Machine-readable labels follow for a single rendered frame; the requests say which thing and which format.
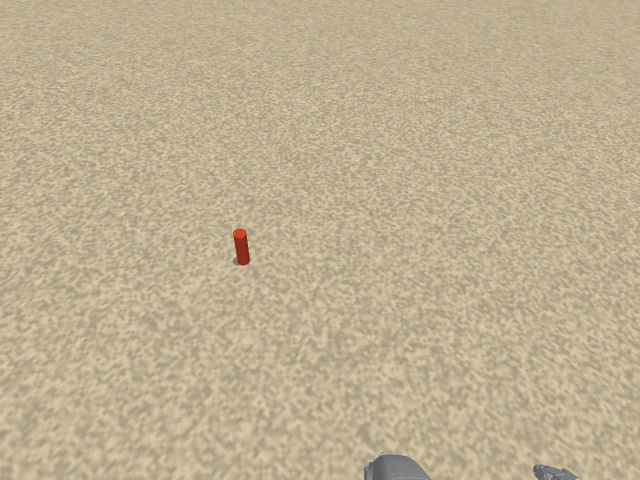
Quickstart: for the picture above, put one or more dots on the right robot hand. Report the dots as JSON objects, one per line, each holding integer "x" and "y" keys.
{"x": 544, "y": 472}

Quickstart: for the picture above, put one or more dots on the can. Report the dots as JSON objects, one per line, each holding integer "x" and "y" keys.
{"x": 241, "y": 245}

